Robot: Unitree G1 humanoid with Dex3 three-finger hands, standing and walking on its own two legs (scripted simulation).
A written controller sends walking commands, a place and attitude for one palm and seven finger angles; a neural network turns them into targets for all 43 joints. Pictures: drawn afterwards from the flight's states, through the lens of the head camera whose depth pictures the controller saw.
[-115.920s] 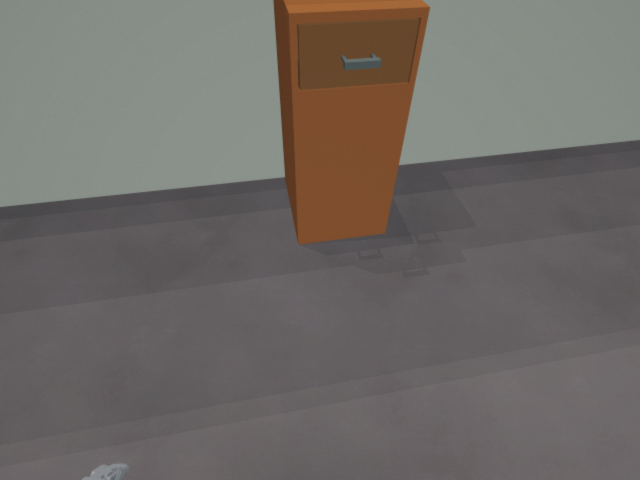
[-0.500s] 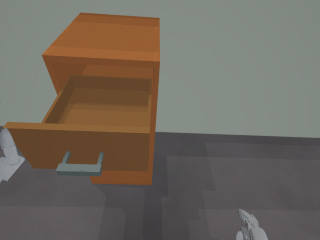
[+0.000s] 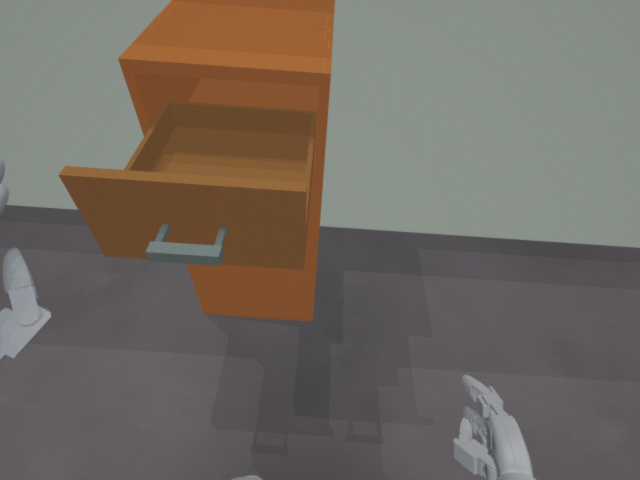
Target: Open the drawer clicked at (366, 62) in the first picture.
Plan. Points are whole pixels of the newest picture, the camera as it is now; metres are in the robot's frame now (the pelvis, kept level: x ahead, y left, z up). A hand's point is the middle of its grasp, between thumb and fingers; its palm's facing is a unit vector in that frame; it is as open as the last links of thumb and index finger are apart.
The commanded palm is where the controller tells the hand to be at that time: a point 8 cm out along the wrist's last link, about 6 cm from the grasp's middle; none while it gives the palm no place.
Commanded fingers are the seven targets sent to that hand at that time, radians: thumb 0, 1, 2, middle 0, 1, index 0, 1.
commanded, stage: stop stepping back and stand still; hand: left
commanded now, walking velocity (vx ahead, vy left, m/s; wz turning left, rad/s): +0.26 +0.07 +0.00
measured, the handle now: (189, 242) +0.42 +0.24 +0.03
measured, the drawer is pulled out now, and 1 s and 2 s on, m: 0.30 0.30 0.30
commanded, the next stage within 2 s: let the arm hang, fingers relaxed in 0.70 s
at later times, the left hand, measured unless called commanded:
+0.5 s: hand out of the picture +0.09 +0.24 +0.21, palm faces +0.45 -0.79 -0.41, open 7.4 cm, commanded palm +0.03 +0.28 +0.22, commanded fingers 0.00 0.90 0.90 -0.20 -0.30 -0.20 -0.30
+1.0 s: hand out of the picture +0.04 +0.22 -0.10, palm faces +0.06 -0.96 -0.28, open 7.4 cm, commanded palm none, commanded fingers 0.00 0.90 0.90 -0.20 -0.30 -0.20 -0.30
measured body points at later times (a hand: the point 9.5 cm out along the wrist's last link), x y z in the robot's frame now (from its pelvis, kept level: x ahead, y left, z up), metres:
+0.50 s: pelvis -0.09 +0.00 +0.00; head -0.12 +0.01 +0.45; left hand +0.06 +0.28 +0.23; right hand +0.05 -0.25 -0.08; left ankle -0.07 +0.10 -0.71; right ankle -0.06 -0.10 -0.73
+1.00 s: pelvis -0.10 +0.01 +0.00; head -0.13 +0.01 +0.45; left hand +0.04 +0.27 -0.08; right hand +0.01 -0.23 -0.13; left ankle -0.07 +0.11 -0.72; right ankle -0.08 -0.10 -0.73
